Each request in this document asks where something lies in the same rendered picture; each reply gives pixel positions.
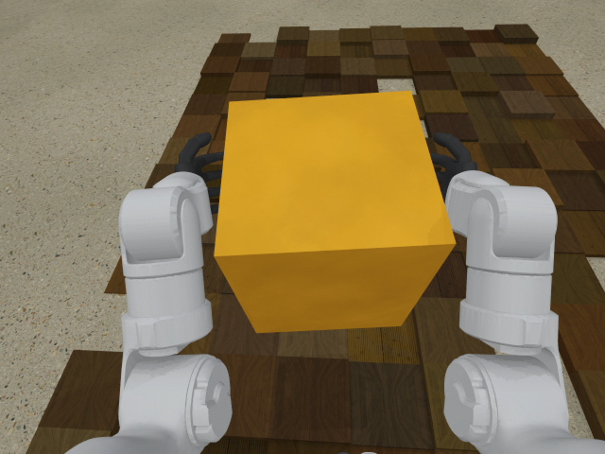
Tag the right robot upper arm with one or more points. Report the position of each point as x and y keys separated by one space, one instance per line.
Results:
x=505 y=404

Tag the carton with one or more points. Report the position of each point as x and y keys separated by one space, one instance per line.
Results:
x=330 y=213

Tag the robot left hand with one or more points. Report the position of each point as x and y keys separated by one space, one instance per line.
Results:
x=189 y=163

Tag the robot left forearm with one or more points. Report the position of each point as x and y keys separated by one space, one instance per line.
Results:
x=160 y=231

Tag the robot right forearm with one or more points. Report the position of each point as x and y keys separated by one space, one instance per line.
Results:
x=510 y=234

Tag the robot right hand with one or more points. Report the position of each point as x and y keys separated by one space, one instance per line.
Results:
x=463 y=161

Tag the left robot upper arm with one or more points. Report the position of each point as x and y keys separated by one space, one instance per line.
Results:
x=175 y=404

